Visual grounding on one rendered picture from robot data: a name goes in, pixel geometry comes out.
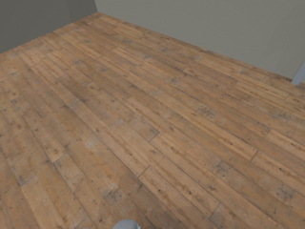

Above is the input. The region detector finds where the panel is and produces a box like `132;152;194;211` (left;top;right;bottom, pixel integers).
291;61;305;85

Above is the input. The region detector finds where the left robot thigh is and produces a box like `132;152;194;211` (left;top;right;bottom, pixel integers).
112;219;141;229

